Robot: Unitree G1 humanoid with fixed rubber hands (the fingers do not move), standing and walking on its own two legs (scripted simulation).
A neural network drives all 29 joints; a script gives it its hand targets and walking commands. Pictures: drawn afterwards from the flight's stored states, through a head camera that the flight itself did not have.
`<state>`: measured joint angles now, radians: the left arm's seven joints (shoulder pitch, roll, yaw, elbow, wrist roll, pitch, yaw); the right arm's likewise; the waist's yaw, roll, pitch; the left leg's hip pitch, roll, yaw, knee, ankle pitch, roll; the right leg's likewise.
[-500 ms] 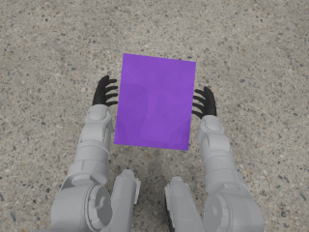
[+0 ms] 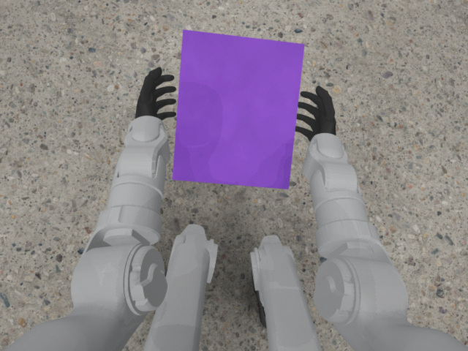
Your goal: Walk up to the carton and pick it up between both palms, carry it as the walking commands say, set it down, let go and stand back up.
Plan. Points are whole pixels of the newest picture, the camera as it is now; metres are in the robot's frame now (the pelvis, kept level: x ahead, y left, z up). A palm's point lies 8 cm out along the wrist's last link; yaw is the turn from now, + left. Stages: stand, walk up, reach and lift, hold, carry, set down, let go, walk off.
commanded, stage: set down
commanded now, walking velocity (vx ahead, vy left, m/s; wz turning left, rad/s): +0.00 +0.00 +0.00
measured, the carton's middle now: (234, 117) +0.52 +0.04 -0.19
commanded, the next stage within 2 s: none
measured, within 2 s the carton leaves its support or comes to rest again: neither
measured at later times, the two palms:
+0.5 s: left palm (158, 120) +0.49 +0.18 -0.18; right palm (302, 138) +0.49 -0.10 -0.19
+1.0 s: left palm (169, 131) +0.50 +0.18 -0.30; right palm (287, 141) +0.51 -0.10 -0.29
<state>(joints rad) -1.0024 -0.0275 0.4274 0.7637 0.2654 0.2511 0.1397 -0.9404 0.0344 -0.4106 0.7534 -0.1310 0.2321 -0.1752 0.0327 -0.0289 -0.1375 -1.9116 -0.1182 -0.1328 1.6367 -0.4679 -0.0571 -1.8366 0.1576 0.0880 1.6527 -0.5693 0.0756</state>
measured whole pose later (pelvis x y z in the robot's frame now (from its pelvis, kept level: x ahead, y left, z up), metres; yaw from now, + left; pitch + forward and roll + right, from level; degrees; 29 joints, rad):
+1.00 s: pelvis -0.03 +0.00 -0.12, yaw -1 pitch +31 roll -4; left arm -1.46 0.20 0.29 0.83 0.07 0.29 0.20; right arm -1.41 -0.12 -0.31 0.79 0.03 0.27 -0.31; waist 0.06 -0.04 0.52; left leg -2.07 -0.13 -0.12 2.08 -0.54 -0.08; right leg -1.99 0.19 0.04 2.09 -0.65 0.10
